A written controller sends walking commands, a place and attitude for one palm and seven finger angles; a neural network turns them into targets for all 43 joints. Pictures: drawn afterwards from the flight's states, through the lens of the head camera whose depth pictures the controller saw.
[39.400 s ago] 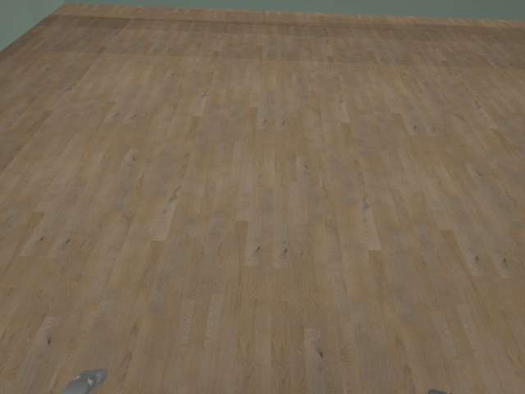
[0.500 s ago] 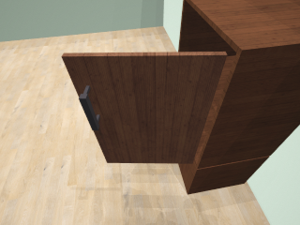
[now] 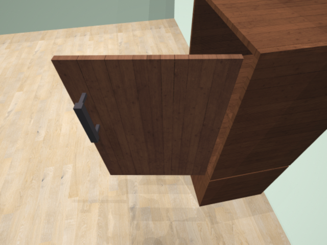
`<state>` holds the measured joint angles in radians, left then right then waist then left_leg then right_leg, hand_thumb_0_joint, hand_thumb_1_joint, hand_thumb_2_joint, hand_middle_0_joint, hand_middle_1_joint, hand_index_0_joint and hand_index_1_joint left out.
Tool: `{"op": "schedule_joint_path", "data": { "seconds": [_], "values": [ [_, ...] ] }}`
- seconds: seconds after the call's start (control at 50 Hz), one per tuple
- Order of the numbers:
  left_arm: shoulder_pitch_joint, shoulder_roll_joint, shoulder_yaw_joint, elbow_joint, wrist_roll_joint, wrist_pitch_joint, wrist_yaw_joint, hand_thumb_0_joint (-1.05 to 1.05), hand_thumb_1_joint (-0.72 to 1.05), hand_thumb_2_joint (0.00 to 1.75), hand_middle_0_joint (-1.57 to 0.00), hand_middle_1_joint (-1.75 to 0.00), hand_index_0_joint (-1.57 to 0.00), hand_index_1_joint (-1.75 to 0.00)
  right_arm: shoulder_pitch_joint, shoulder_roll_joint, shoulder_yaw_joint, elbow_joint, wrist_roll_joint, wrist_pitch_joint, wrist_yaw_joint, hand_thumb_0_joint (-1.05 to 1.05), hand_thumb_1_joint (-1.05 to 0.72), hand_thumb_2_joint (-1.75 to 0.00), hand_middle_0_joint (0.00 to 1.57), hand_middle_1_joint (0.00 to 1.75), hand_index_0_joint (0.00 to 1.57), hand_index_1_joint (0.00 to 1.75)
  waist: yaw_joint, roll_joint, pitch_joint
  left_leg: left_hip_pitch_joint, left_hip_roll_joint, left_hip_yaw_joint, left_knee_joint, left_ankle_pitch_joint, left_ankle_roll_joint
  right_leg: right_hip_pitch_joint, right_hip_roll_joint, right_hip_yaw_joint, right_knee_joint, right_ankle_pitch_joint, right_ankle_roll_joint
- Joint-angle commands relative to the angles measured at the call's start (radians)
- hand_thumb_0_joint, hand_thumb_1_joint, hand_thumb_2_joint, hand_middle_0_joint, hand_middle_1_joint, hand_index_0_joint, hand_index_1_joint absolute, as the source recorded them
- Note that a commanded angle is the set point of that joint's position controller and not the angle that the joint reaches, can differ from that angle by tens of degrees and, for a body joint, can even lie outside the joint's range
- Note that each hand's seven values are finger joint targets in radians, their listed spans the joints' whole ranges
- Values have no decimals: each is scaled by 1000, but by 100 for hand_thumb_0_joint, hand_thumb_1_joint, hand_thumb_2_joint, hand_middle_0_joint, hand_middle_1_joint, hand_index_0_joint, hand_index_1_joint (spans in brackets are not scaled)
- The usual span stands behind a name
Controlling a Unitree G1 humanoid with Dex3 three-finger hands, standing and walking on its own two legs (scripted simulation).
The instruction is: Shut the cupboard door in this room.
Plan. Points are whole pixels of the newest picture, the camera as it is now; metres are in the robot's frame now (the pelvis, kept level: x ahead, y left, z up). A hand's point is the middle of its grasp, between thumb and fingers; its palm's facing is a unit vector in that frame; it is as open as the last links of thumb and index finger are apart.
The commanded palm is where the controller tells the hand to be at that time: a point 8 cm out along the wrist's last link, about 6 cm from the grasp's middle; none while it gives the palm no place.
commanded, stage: raise the hand and make a fist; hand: left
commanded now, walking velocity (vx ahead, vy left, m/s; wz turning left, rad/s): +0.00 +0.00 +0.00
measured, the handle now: (89, 119) +0.42 +0.23 +0.06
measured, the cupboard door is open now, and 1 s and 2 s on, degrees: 79 79 79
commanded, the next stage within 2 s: bring the fist close to the handle in 1.96 s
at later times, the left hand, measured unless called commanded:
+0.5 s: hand out of the picture +0.11 +0.18 -0.07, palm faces +0.10 -0.99 +0.01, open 6.0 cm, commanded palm +0.11 +0.23 -0.03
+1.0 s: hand (70, 222) +0.16 +0.21 +0.02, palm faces +0.15 -0.99 -0.07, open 3.7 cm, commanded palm +0.13 +0.25 +0.01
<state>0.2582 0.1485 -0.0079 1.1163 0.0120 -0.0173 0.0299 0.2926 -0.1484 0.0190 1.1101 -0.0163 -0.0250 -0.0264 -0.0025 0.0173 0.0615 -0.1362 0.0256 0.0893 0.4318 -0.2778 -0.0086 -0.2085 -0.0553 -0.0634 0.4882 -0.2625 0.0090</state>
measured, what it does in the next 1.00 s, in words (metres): lowers itself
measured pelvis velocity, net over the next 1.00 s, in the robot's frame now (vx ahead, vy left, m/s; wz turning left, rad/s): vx -0.04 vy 0.01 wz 0.05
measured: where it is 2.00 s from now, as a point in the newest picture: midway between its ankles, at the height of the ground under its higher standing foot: outside the picture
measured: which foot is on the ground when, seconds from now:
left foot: down 0.00-1.00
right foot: down 0.00-1.00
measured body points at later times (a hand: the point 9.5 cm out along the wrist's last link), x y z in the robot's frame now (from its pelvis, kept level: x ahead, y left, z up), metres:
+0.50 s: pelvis -0.04 -0.01 -0.08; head +0.01 +0.01 +0.37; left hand +0.10 +0.23 -0.07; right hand +0.21 -0.25 -0.10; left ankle -0.03 +0.12 -0.74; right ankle +0.00 -0.12 -0.74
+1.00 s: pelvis -0.04 +0.01 -0.07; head +0.01 +0.02 +0.38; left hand +0.15 +0.27 +0.02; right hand +0.12 -0.23 -0.15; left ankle -0.03 +0.12 -0.74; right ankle +0.00 -0.12 -0.74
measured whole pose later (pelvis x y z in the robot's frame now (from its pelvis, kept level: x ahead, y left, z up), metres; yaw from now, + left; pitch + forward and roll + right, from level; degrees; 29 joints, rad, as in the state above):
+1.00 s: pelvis -0.04 +0.01 -0.07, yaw +3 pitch +10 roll -2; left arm 0.48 0.22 0.16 -0.21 -0.26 -0.37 -0.14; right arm 0.34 -0.26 0.01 0.53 0.01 -0.22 -0.06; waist 0.01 0.03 -0.08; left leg -0.74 0.04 0.01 1.07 -0.51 0.01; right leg -0.73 -0.08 -0.11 1.00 -0.45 0.02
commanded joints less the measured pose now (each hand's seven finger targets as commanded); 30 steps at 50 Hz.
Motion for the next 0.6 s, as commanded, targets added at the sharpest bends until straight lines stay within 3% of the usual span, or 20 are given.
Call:
{"op": "schedule_joint_path", "data": {
  "seconds": [0.0, 0.02, 0.04, 0.06, 0.08, 0.1, 0.12, 0.14, 0.16, 0.18, 0.2, 0.24, 0.28, 0.3, 0.36, 0.4, 0.46, 0.48, 0.54, 0.58],
  "values": [
    [77, 102, 16, -24, -1, -10, 6, 0, 90, 90, -20, -30, -20, -30, 69, -75, -18, -17, 2, -7, -2, 0, -90, -90, 20, 30, 20, 30, 6, -22, -11, -22, 76, -59, -72, 202, 25, 21, -68, 74, -77, 242, -46],
    [155, 138, 24, 15, 5, -21, 43, 0, 90, 90, -20, -30, -20, -30, -40, -130, -39, -80, 17, -8, 7, 0, -90, -90, 20, 30, 20, 30, 45, -168, -6, -125, 105, -42, 138, 171, 0, 41, -123, 134, -80, 589, -19],
    [-763, 719, 391, -1606, -121, -327, 33, 0, 90, 90, -20, -30, -20, -30, 46, -342, -71, -343, 5, -217, -113, 0, -90, -90, 20, 30, 20, 30, -122, -36, -437, 223, 51, 2, 125, 387, 44, 50, -10, 89, 41, 538, -22],
    [-32, 218, 55, -1227, -132, -222, 37, 0, 90, 90, -22, -32, -22, -32, -51, -193, -22, -365, 44, -272, -103, 0, -90, -90, 20, 30, 20, 30, -7, 283, -511, 145, -19, 3, 65, 520, 56, 51, 48, 31, 87, 381, -35],
    [-73, 212, 79, -1242, -174, -173, 86, 0, 90, 90, -24, -34, -24, -34, -68, -214, -20, -325, 52, -302, -87, 0, -90, -90, 20, 30, 20, 30, 18, 269, -448, 125, 8, -34, 61, 516, 9, 41, 52, -2, 48, 250, -40],
    [186, -61, -52, -971, -165, -47, 78, 0, 90, 90, -25, -36, -25, -36, -89, -168, -31, -298, 66, -315, -67, 0, -90, -90, 20, 30, 20, 30, -11, 113, -259, -2, 19, -56, 38, 432, 19, -23, 34, -23, 35, 197, -23],
    [-31, 28, -12, -1156, -183, -81, 84, 0, 90, 90, -27, -38, -27, -38, -81, -216, -51, -353, 71, -328, -60, 0, -90, -90, 20, 30, 20, 30, -45, 76, -109, -80, 6, -84, 54, 261, 16, -79, 23, -14, 21, 172, -13],
    [9, 73, 64, -1129, -173, -123, 75, 0, 90, 90, -29, -40, -29, -40, -81, -216, -71, -394, 58, -337, -58, 0, -90, -90, 20, 30, 20, 30, -53, -25, -53, -150, -5, -90, 72, 170, 21, -148, 28, -36, 21, 90, -11],
    [15, 56, 55, -1086, -166, -180, 53, 0, 90, 90, -31, -42, -31, -42, -90, -221, -75, -420, 43, -349, -50, 0, -90, -90, 20, 30, 20, 30, -60, -122, 12, -226, -23, -94, 107, 92, 22, -235, 32, -40, 32, 7, -4],
    [145, 70, 120, -982, -173, -227, 25, 0, 90, 90, -33, -44, -33, -44, -103, -214, -89, -455, 39, -354, -41, 0, -90, -90, 20, 30, 20, 30, -15, -180, 30, -294, -34, -93, 139, 52, 17, -264, 29, -36, 47, -60, -8],
    [254, 8, 95, -919, -192, -288, -22, 0, 90, 90, -35, -46, -35, -46, -114, -200, -87, -490, 29, -357, -26, 0, -90, -90, 20, 30, 20, 30, 14, -261, 26, -358, -42, -90, 180, 17, 10, -301, 30, -35, 84, -113, -9],
    [417, -13, 142, -861, -244, -435, -139, 0, 90, 90, -38, -50, -38, -50, -126, -193, -107, -535, 19, -350, 4, 0, -90, -90, 20, 30, 20, 30, 64, -367, -53, -478, -55, -76, 284, -4, -6, -303, 21, 1, 173, -96, -11],
    [499, 43, 225, -853, -280, -571, -273, 0, 90, 90, -42, -54, -42, -54, -130, -199, -125, -579, 22, -330, 36, 0, -90, -90, 20, 30, 20, 30, 103, -282, -180, -538, -65, -66, 375, 45, -22, -241, 5, 37, 298, 89, -25],
    [469, 60, 223, -892, -284, -628, -335, 0, 90, 90, -44, -56, -44, -56, -151, -203, -126, -609, 22, -324, 49, 0, -90, -90, 20, 30, 20, 30, 95, -210, -219, -564, -71, -59, 418, 55, -23, -255, -3, 47, 344, 138, -33],
    [362, 134, 236, -1106, -272, -611, -364, 0, 90, 90, -49, -62, -49, -62, -204, -207, -123, -711, 28, -299, 51, 0, -90, -90, 20, 30, 20, 30, 107, 61, -306, -576, -77, -20, 468, 49, 3, -319, 4, 58, 409, 77, -48],
    [214, 163, 226, -1285, -275, -588, -326, 0, 90, 90, -53, -66, -53, -66, -204, -207, -115, -759, 27, -289, 37, 0, -90, -90, 20, 30, 20, 30, 76, 128, -334, -584, -65, -32, 492, -17, 14, -399, 17, 65, 418, -58, -43],
    [12, 172, 199, -1543, -269, -636, -247, 0, 90, 90, -58, -72, -58, -72, -142, -197, -102, -756, 19, -296, 15, 0, -90, -90, 20, 30, 20, 30, 0, 145, -389, -554, -43, -83, 553, -58, 30, -494, 34, 67, 436, -129, -37],
    [-67, 180, 184, -1624, -267, -661, -233, 0, 90, 90, -60, -74, -60, -74, -121, -203, -97, -748, 14, -299, 4, 0, -90, -90, 20, 30, 20, 30, -32, 90, -400, -560, -32, -99, 576, -69, 35, -524, 46, 65, 450, -142, -35],
    [-18, 109, 79, -1593, -267, -672, -256, 0, 90, 90, -66, -80, -66, -80, -98, -215, -85, -724, 23, -312, -15, 0, -90, -90, 20, 30, 20, 30, -62, 59, -369, -589, -18, -123, 601, -118, 37, -583, 59, 53, 462, -191, -38],
    [-14, 102, 40, -1526, -269, -607, -302, 0, 90, 90, -69, -84, -69, -84, -100, -224, -71, -722, 30, -310, -28, 0, -90, -90, 20, 30, 20, 30, -74, 66, -340, -614, -17, -130, 602, -137, 40, -578, 63, 47, 454, -196, -37]
  ]
}}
